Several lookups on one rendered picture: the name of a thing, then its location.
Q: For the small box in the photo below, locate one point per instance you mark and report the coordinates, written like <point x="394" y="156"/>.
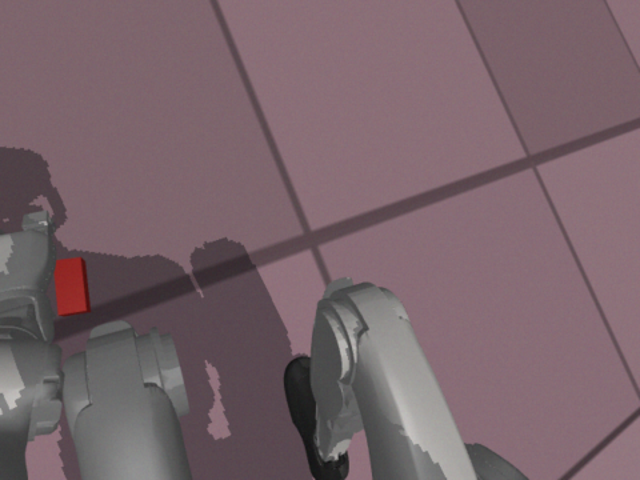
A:
<point x="71" y="287"/>

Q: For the left robot hand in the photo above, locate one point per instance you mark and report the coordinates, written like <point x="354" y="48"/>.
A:
<point x="28" y="258"/>

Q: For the right robot foot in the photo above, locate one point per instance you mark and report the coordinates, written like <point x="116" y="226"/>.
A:
<point x="302" y="407"/>

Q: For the left robot arm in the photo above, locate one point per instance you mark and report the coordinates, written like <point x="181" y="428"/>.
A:
<point x="31" y="382"/>

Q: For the right robot hand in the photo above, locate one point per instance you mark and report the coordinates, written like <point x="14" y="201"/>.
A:
<point x="490" y="466"/>

